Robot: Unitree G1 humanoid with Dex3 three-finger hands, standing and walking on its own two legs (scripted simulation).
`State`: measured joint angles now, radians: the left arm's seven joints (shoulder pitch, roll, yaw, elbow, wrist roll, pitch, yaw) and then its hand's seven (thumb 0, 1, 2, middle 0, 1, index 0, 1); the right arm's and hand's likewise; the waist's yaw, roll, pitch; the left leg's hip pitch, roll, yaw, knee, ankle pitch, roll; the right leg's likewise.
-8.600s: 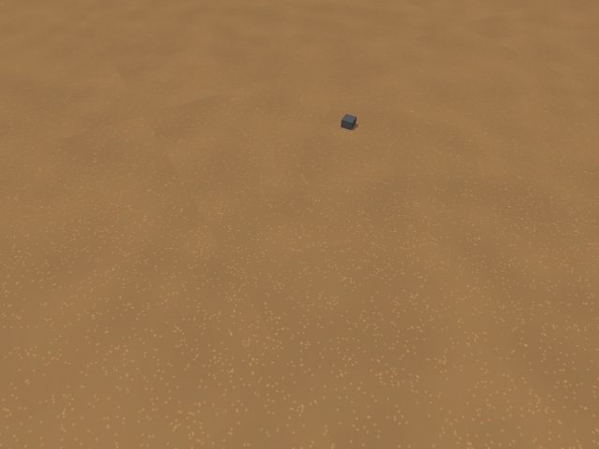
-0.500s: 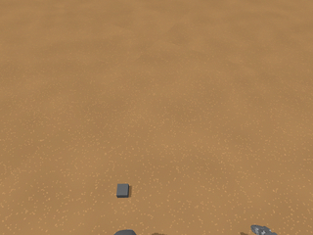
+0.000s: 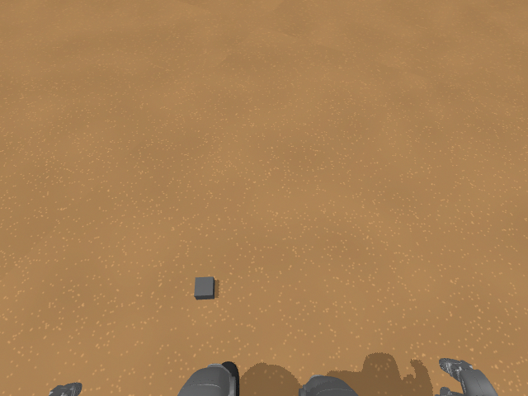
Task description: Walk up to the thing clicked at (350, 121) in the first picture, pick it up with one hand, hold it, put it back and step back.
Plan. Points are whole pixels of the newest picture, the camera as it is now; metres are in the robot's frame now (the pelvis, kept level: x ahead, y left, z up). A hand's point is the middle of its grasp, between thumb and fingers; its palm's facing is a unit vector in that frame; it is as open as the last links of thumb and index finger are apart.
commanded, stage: walk up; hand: left
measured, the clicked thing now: (204, 288) +0.49 +0.23 -0.74
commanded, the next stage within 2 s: none
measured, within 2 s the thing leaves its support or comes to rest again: neither
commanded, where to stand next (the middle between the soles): +0.10 -0.01 m, yaw -1 degrees
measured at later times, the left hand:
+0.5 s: hand out of the picture +0.00 +0.30 -0.14, palm faces +0.08 -0.92 -0.38, open 7.4 cm
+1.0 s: hand out of the picture +0.12 +0.26 -0.14, palm faces -0.05 -0.91 -0.42, open 7.4 cm
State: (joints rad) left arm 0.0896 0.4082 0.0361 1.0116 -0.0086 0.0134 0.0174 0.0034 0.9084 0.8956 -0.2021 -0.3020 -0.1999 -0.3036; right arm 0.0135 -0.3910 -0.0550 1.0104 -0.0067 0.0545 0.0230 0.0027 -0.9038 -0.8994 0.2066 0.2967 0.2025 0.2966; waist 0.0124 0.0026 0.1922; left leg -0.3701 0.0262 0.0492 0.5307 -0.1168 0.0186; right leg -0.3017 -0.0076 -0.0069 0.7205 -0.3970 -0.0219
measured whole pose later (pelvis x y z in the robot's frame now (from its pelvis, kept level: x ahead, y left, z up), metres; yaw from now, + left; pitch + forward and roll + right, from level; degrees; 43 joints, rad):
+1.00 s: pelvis +0.01 +0.00 -0.01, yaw +0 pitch -3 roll +2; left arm 0.09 0.35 0.04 0.86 0.02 0.03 0.00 0.00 0.91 0.90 -0.20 -0.30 -0.20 -0.30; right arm 0.10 -0.40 -0.04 0.86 0.03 0.05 -0.03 0.00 -0.91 -0.90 0.21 0.30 0.20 0.30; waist 0.01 0.04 0.26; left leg -0.39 -0.03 -0.04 1.06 -0.60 0.01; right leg -0.42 -0.02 0.01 0.67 -0.19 -0.02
